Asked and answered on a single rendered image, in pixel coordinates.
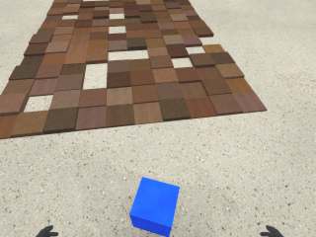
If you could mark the carton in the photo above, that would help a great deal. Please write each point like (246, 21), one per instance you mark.
(154, 206)

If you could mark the robot right hand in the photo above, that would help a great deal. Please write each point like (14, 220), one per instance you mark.
(273, 232)

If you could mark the robot left hand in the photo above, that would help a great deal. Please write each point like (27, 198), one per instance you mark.
(45, 232)

